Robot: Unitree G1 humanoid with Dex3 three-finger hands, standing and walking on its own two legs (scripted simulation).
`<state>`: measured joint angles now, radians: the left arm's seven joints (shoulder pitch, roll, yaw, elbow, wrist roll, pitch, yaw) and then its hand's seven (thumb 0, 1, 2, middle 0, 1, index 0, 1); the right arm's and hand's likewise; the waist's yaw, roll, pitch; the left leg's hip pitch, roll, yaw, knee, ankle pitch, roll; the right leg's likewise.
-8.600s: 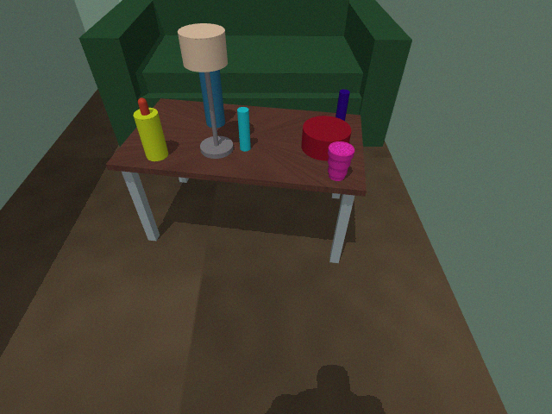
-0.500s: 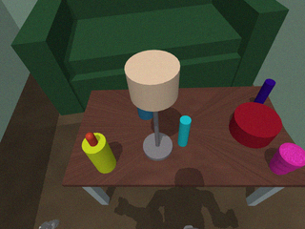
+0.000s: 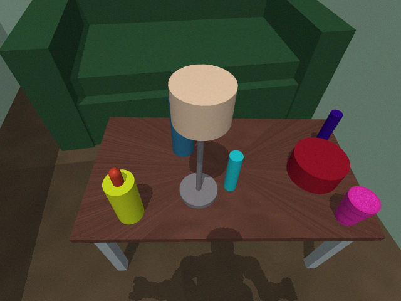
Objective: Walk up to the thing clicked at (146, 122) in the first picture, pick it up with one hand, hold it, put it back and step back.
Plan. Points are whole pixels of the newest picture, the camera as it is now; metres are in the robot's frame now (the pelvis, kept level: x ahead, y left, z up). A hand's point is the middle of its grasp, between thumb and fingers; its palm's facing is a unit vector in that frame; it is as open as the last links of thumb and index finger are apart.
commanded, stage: walk up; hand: left
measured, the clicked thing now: (123, 193) +0.44 +0.24 -0.16
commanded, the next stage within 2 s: stand in 1.52 s
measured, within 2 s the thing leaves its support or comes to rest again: neither
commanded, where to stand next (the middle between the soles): +0.05 +0.02 m, yaw +3 degrees
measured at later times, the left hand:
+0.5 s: hand out of the picture +0.09 +0.27 -0.12, palm faces -0.01 -0.94 -0.34, open 7.4 cm
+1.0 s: hand out of the picture +0.10 +0.27 -0.12, palm faces -0.01 -0.94 -0.34, open 7.4 cm
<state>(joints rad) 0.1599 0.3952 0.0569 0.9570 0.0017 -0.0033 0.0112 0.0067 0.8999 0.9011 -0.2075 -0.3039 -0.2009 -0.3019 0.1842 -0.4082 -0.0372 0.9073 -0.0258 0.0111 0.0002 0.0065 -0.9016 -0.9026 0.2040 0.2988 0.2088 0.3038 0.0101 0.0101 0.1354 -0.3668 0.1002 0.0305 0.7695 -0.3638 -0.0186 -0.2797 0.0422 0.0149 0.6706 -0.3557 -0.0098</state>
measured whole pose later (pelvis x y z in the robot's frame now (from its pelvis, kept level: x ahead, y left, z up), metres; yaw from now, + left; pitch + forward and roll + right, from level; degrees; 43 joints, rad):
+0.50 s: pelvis +0.00 +0.01 +0.03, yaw +0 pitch -2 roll +0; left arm 0.10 0.35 0.01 1.11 0.01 -0.02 -0.01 0.01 0.90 0.90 -0.21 -0.30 -0.20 -0.30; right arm 0.13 -0.35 0.00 1.11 -0.01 0.00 0.03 0.01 -0.90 -0.90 0.20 0.30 0.21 0.30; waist 0.00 0.01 0.04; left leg -0.21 0.03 0.04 0.43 -0.18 0.00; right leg -0.16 -0.01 0.04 0.42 -0.22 0.02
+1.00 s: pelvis +0.01 +0.02 +0.03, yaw +0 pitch -2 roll +0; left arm 0.06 0.34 0.00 1.16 0.01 -0.01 0.00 0.01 0.90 0.90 -0.21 -0.30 -0.20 -0.30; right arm 0.07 -0.34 -0.02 1.14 -0.01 0.00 0.02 0.01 -0.91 -0.90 0.20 0.30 0.21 0.30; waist 0.00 0.00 0.04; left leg -0.14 0.01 0.04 0.34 -0.16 0.00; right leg -0.09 -0.03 0.04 0.32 -0.19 0.04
